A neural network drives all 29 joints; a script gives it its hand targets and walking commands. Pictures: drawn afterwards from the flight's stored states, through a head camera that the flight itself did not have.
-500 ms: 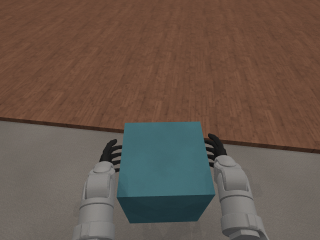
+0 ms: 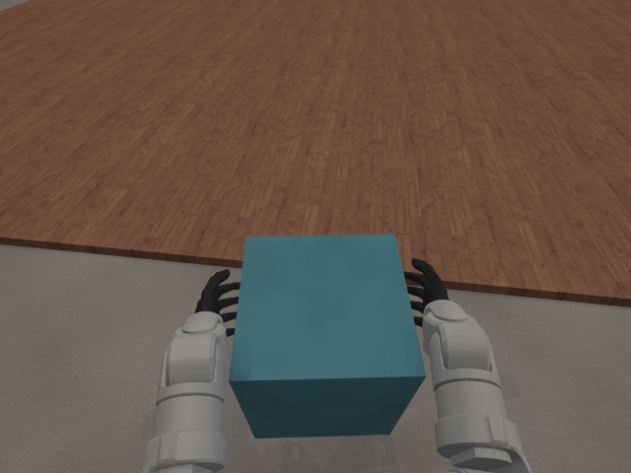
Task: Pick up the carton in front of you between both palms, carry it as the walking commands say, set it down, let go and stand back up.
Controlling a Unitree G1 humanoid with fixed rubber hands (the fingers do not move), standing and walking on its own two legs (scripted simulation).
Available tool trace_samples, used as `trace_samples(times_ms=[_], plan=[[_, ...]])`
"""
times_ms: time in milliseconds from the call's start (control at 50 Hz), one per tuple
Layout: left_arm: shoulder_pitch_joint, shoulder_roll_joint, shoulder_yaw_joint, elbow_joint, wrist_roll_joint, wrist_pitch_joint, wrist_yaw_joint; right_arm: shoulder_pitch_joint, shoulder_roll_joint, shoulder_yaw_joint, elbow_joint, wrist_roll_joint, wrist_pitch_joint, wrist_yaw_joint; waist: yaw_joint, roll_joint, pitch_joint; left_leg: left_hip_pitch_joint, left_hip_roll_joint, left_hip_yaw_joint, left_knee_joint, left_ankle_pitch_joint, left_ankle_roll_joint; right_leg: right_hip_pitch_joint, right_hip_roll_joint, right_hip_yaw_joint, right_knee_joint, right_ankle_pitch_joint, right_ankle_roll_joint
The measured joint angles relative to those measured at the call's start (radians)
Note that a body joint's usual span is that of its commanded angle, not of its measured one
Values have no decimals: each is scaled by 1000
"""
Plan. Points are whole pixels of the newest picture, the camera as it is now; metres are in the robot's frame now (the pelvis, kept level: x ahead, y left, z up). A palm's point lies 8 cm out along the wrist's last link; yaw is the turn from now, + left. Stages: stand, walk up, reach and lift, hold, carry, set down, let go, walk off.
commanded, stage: hold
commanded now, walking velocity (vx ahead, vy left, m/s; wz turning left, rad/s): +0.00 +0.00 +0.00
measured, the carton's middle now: (321, 341) +0.30 +0.00 -0.03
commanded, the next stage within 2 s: carry in 0.76 s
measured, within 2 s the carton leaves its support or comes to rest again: neither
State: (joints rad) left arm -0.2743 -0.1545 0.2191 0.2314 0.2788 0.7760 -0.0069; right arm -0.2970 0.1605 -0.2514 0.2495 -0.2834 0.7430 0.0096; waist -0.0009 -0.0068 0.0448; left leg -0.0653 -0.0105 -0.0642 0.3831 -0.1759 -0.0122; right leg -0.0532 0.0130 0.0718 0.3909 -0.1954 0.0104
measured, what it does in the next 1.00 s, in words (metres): stands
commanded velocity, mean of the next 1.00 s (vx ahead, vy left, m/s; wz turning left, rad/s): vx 0.14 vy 0.00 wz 0.00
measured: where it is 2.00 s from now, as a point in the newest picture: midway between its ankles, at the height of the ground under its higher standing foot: (329, 375)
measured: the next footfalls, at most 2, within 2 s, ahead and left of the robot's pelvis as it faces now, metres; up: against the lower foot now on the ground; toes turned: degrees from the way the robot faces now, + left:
left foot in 1.20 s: +0.20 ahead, +0.09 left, +0.00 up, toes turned +9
right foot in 1.58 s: +0.50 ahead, -0.16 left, +0.00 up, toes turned -15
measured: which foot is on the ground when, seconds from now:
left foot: down 0.00-1.00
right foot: down 0.00-1.00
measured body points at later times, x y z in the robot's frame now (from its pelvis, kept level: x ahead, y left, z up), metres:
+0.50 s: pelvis +0.01 +0.00 +0.00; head -0.03 +0.00 +0.45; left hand +0.31 +0.15 +0.04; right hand +0.31 -0.15 +0.04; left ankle +0.03 +0.13 -0.74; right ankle +0.02 -0.13 -0.74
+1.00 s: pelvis +0.05 -0.01 -0.01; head +0.00 -0.02 +0.44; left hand +0.34 +0.13 +0.07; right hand +0.34 -0.17 +0.07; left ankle +0.03 +0.13 -0.74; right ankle +0.02 -0.13 -0.74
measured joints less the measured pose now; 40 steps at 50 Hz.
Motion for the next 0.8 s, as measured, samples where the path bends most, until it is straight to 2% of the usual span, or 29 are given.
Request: trace_samples(times_ms=[200,740,800], plan=[[-18,-5,15,14,8,-7,-3,-16,5,-17,13,-10,-8,4,-1,-1,-1,2,-2,0,-2,-1,1,1,-2,1,-1,-1,1],[50,11,-44,-46,-11,10,5,51,-12,46,-47,13,12,-5,1,1,-9,25,1,-1,-36,2,-1,25,-1,1,-35,2,-1],[52,11,-43,-48,-21,17,9,53,-12,48,-51,21,21,-11,6,6,-62,-53,3,6,28,-39,-4,-55,4,4,28,-38,-1]])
